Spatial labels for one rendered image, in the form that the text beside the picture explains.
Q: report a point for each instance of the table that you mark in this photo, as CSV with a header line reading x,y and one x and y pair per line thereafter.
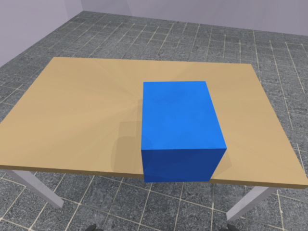
x,y
84,116

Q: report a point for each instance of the carton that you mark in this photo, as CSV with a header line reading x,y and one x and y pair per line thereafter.
x,y
181,139

